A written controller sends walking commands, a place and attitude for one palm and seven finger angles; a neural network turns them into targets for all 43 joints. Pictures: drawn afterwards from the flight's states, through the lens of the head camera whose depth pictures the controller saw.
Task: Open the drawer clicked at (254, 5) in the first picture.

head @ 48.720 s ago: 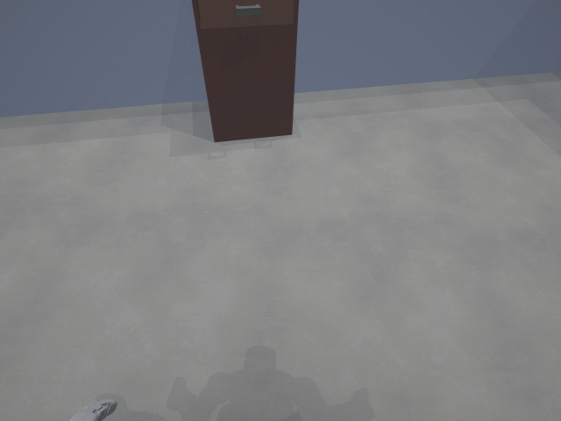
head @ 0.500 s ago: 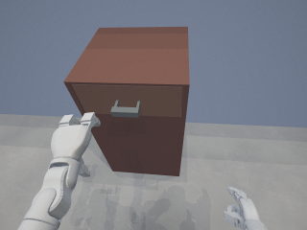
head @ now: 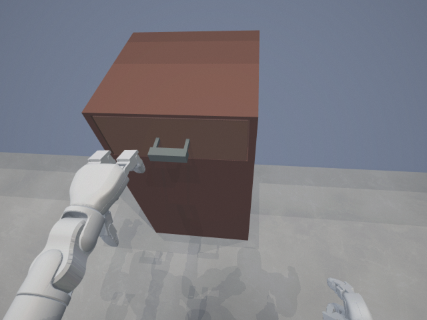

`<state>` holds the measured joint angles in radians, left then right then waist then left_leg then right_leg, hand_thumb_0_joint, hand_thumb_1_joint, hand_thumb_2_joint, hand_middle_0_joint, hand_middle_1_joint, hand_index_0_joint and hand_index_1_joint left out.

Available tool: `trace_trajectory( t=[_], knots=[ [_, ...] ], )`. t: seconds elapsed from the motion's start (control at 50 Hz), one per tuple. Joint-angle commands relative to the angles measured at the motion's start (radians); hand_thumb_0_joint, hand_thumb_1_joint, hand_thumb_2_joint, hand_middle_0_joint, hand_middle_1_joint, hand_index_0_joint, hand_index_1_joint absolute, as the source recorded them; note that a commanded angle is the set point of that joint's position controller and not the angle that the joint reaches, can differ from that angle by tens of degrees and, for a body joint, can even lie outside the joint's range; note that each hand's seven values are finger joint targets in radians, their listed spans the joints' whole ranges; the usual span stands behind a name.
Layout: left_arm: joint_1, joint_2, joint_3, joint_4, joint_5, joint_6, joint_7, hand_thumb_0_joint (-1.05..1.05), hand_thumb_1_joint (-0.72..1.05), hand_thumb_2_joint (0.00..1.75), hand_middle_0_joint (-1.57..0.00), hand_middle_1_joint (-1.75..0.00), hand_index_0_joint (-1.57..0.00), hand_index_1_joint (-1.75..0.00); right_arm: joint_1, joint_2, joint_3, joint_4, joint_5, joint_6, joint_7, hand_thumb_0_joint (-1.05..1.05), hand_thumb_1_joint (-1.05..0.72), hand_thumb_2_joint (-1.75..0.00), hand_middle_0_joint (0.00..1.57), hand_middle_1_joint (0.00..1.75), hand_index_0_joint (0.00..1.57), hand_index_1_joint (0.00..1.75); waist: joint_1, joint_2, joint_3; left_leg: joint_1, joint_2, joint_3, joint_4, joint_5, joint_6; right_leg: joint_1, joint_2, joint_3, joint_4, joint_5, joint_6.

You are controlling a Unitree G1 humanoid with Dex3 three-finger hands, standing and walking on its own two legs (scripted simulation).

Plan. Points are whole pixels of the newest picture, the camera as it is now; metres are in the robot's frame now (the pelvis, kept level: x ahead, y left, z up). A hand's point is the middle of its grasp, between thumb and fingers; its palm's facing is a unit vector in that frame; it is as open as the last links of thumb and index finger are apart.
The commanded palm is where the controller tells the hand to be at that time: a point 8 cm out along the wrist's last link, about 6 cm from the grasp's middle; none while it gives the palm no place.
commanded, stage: raise the hand with hooked fingers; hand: left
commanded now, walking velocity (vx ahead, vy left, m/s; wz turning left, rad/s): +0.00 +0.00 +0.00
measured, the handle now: (170, 148) +0.53 +0.21 -0.06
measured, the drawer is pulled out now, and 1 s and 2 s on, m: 0.00 0.00 0.00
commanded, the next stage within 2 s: move the hooked fingers above the handle in 0.12 s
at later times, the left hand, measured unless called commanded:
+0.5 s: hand (127, 189) +0.32 +0.22 +0.05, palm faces -0.01 -0.05 -1.00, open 13.8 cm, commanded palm +0.31 +0.22 +0.11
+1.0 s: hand (147, 166) +0.40 +0.21 +0.03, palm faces +0.00 -0.02 -1.00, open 13.8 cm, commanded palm +0.38 +0.21 +0.09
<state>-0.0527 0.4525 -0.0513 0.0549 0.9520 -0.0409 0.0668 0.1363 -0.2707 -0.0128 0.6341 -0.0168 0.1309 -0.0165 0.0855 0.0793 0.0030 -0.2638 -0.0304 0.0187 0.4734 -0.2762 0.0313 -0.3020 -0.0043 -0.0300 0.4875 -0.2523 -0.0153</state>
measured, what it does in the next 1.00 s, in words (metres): stands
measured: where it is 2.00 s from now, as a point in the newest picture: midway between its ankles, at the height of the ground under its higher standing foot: outside the picture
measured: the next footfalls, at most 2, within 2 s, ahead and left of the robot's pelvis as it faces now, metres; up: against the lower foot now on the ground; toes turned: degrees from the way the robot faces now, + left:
none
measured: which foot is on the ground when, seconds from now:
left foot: down 0.00-1.00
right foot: down 0.00-1.00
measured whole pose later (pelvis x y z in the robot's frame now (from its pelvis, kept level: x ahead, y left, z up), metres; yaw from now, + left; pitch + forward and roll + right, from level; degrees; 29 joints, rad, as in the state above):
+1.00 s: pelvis +0.00 +0.00 -0.01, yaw -1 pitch +10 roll +0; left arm -0.47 0.38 -0.11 0.60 1.05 -0.01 0.25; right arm 0.23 -0.26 -0.05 0.69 0.01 0.12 -0.03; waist 0.01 0.07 -0.07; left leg -0.44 -0.03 0.03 0.58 -0.32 0.04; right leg -0.48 -0.01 -0.02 0.60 -0.29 -0.01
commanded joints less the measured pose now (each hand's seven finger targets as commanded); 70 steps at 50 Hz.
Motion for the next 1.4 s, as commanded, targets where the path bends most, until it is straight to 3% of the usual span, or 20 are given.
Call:
trace_trajectory(
  t=[0.0, 0.1, 0.18, 0.28, 0.36, 0.44, 0.54, 0.58, 0.64, 0.7, 0.82, 0.84, 0.88, 0.9, 0.98, 1.08, 1.14, 1.2, 1.3, 1.38],
  knots=[
    [-0.255, 0.232, 0.191, -0.197, 0.002, -0.024, 0.126, 0.00, -0.50, 0.30, -0.30, -1.20, -0.30, -1.20, -0.111, -0.077, -0.036, -0.148, 0.001, -0.050, -0.011, 0.00, -0.90, -0.90, 0.20, 0.30, 0.20, 0.30, 0.012, -0.072, -0.313, 0.039, -0.008, -0.024, -0.021, 0.359, -0.012, 0.185, 0.006, 0.045, -0.010, 0.334, -0.033],
    [-0.276, 0.202, 0.152, -0.149, 0.012, 0.027, 0.163, 0.00, -0.50, 0.30, -0.30, -1.20, -0.30, -1.20, -0.119, -0.079, -0.042, -0.138, 0.014, -0.051, -0.009, 0.00, -0.90, -0.90, 0.20, 0.30, 0.20, 0.30, 0.005, -0.053, -0.320, 0.030, -0.012, -0.006, -0.025, 0.317, -0.009, 0.178, 0.003, 0.048, -0.014, 0.300, -0.031],
    [-0.259, 0.149, 0.079, -0.110, -0.001, 0.080, 0.121, 0.00, -0.50, 0.30, -0.30, -1.20, -0.30, -1.20, -0.138, -0.083, -0.036, -0.143, 0.024, -0.047, -0.013, 0.00, -0.90, -0.90, 0.20, 0.30, 0.20, 0.30, -0.011, -0.100, -0.273, 0.016, -0.013, 0.000, -0.037, 0.256, -0.002, 0.167, 0.004, 0.047, -0.035, 0.247, -0.023],
    [-0.403, 0.192, 0.075, -0.023, 0.016, 0.073, 0.081, 0.00, -0.50, 0.30, -0.30, -1.20, -0.30, -1.20, -0.134, -0.084, -0.020, -0.132, 0.022, -0.048, -0.037, 0.00, -0.90, -0.90, 0.20, 0.30, 0.20, 0.30, -0.031, -0.132, -0.207, -0.015, -0.017, 0.006, -0.043, 0.149, 0.008, 0.124, -0.001, 0.056, -0.066, 0.133, -0.015],
    [-0.502, 0.248, 0.125, 0.030, 0.029, 0.014, 0.097, 0.00, -0.50, 0.30, -0.30, -1.20, -0.30, -1.20, -0.108, -0.082, -0.025, -0.119, 0.020, -0.059, -0.053, 0.00, -0.90, -0.90, 0.20, 0.30, 0.20, 0.30, -0.030, -0.104, -0.267, -0.017, -0.026, 0.002, -0.022, 0.156, 0.009, 0.136, 0.002, 0.065, -0.051, 0.147, -0.017],
    [-0.571, 0.193, 0.083, 0.051, 0.038, -0.033, 0.132, 0.00, -0.50, 0.30, -0.30, -1.20, -0.30, -1.20, -0.073, -0.071, -0.038, -0.109, 0.018, -0.072, -0.052, 0.00, -0.90, -0.90, 0.20, 0.30, 0.20, 0.30, -0.036, -0.017, -0.334, 0.017, -0.023, -0.001, 0.003, 0.224, 0.002, 0.107, 0.006, 0.046, -0.010, 0.213, -0.027],
    [-0.582, 0.149, 0.051, 0.192, 0.048, -0.001, 0.154, 0.00, -0.50, 0.30, -0.30, -1.20, -0.30, -1.20, -0.040, -0.082, -0.048, -0.098, 0.025, -0.067, -0.040, 0.00, -0.90, -0.90, 0.20, 0.30, 0.20, 0.30, -0.048, -0.096, -0.312, -0.034, -0.019, 0.000, 0.016, 0.222, 0.000, 0.073, 0.010, 0.032, 0.005, 0.220, -0.024],
    [-0.599, 0.161, 0.058, 0.236, 0.055, 0.018, 0.152, 0.00, -0.50, 0.30, -0.30, -1.20, -0.30, -1.20, -0.031, -0.089, -0.050, -0.098, 0.028, -0.062, -0.037, 0.00, -0.90, -0.90, 0.20, 0.30, 0.20, 0.30, -0.044, -0.121, -0.323, -0.055, -0.020, 0.001, 0.016, 0.225, -0.001, 0.082, 0.012, 0.030, 0.014, 0.223, -0.025],
    [-0.649, 0.153, 0.038, 0.233, 0.064, 0.030, 0.154, 0.00, -0.50, 0.30, -0.30, -1.20, -0.30, -1.20, -0.017, -0.091, -0.056, -0.103, 0.027, -0.054, -0.036, 0.00, -0.90, -0.90, 0.20, 0.30, 0.20, 0.30, -0.047, -0.102, -0.373, -0.039, -0.018, 0.003, 0.029, 0.265, 0.002, 0.090, 0.012, 0.029, 0.031, 0.265, -0.027],
    [-0.679, 0.192, 0.077, 0.255, 0.065, 0.020, 0.162, 0.00, -0.50, 0.30, -0.30, -1.20, -0.30, -1.20, 0.004, -0.095, -0.059, -0.101, 0.026, -0.050, -0.039, 0.00, -0.90, -0.90, 0.20, 0.30, 0.20, 0.30, -0.047, -0.096, -0.388, -0.047, -0.017, -0.002, 0.034, 0.277, 0.003, 0.095, 0.014, 0.031, 0.043, 0.274, -0.029],
    [-0.724, 0.177, 0.082, 0.268, 0.083, -0.005, 0.212, 0.00, -0.50, 0.30, -0.30, -1.20, -0.30, -1.20, 0.052, -0.096, -0.076, -0.082, 0.021, -0.053, -0.031, 0.00, -0.90, -0.90, 0.20, 0.30, 0.20, 0.30, -0.059, -0.044, -0.431, -0.005, -0.002, -0.015, 0.066, 0.381, -0.009, 0.036, 0.025, 0.016, 0.076, 0.307, -0.037],
    [-0.723, 0.144, 0.052, 0.293, 0.083, 0.002, 0.217, 0.00, -0.50, 0.30, -0.30, -1.20, -0.30, -1.20, 0.057, -0.096, -0.076, -0.080, 0.023, -0.050, -0.028, 0.00, -0.90, -0.90, 0.20, 0.30, 0.20, 0.30, -0.066, -0.047, -0.417, -0.010, -0.002, -0.016, 0.069, 0.387, -0.011, 0.019, 0.027, 0.012, 0.077, 0.303, -0.036],
    [-0.769, 0.126, 0.034, 0.336, 0.088, 0.016, 0.227, 0.00, -0.50, 0.30, -0.30, -1.20, -0.30, -1.20, 0.067, -0.101, -0.078, -0.069, 0.025, -0.049, -0.024, 0.00, -0.90, -0.90, 0.20, 0.30, 0.20, 0.30, -0.085, -0.074, -0.386, -0.025, 0.003, -0.019, 0.070, 0.369, -0.013, -0.013, 0.030, 0.003, 0.078, 0.280, -0.036],
    [-0.755, 0.131, 0.042, 0.361, 0.090, 0.027, 0.231, 0.00, -0.50, 0.30, -0.30, -1.20, -0.30, -1.20, 0.072, -0.102, -0.081, -0.066, 0.025, -0.048, -0.021, 0.00, -0.90, -0.90, 0.20, 0.30, 0.20, 0.30, -0.075, -0.074, -0.399, -0.029, 0.001, -0.015, 0.070, 0.363, -0.013, -0.007, 0.031, 0.005, 0.079, 0.277, -0.036],
    [-0.833, 0.100, -0.003, 0.413, 0.098, 0.053, 0.234, 0.00, -0.50, 0.30, -0.30, -1.20, -0.30, -1.20, 0.088, -0.106, -0.082, -0.059, 0.026, -0.043, -0.018, 0.00, -0.90, -0.90, 0.20, 0.30, 0.20, 0.30, -0.097, -0.083, -0.412, -0.025, 0.004, -0.021, 0.077, 0.349, -0.013, -0.031, 0.032, 0.002, 0.081, 0.257, -0.034],
    [-0.886, 0.165, 0.048, 0.466, 0.103, 0.040, 0.235, 0.00, -0.50, 0.30, -0.30, -1.20, -0.30, -1.20, 0.114, -0.107, -0.081, -0.055, 0.021, -0.037, -0.026, 0.00, -0.90, -0.90, 0.20, 0.30, 0.20, 0.30, -0.090, -0.093, -0.465, -0.043, -0.004, -0.013, 0.089, 0.363, -0.003, 0.009, 0.030, 0.011, 0.091, 0.298, -0.033],
    [-0.940, 0.137, 0.022, 0.521, 0.113, 0.027, 0.244, 0.00, -0.50, 0.30, -0.30, -1.20, -0.30, -1.20, 0.124, -0.102, -0.078, -0.047, 0.018, -0.036, -0.029, 0.00, -0.90, -0.90, 0.20, 0.30, 0.20, 0.30, -0.108, -0.074, -0.427, -0.065, -0.004, -0.011, 0.095, 0.338, -0.003, -0.035, 0.030, 0.008, 0.095, 0.279, -0.033],
    [-0.963, 0.167, 0.049, 0.582, 0.119, 0.016, 0.257, 0.00, -0.50, 0.30, -0.30, -1.20, -0.30, -1.20, 0.144, -0.105, -0.081, -0.040, 0.016, -0.039, -0.030, 0.00, -0.90, -0.90, 0.20, 0.30, 0.20, 0.30, -0.113, -0.096, -0.437, -0.085, -0.005, -0.008, 0.106, 0.319, 0.003, -0.039, 0.032, 0.012, 0.097, 0.275, -0.032],
    [-1.073, 0.162, 0.016, 0.684, 0.128, 0.021, 0.264, 0.00, -0.50, 0.30, -0.30, -1.20, -0.30, -1.20, 0.180, -0.110, -0.080, -0.026, 0.017, -0.042, -0.032, 0.00, -0.90, -0.90, 0.20, 0.30, 0.20, 0.30, -0.153, -0.085, -0.418, -0.136, -0.010, -0.006, 0.122, 0.252, 0.007, -0.093, 0.032, 0.015, 0.100, 0.234, -0.029],
    [-1.154, 0.155, 0.012, 0.674, 0.123, -0.008, 0.265, 0.00, -0.50, 0.30, -0.30, -1.20, -0.30, -1.20, 0.227, -0.110, -0.094, -0.019, 0.005, -0.047, -0.029, 0.00, -0.90, -0.90, 0.20, 0.30, 0.20, 0.30, -0.167, -0.037, -0.551, -0.089, -0.010, -0.010, 0.160, 0.330, 0.007, -0.085, 0.033, 0.022, 0.127, 0.297, -0.027]
  ],
)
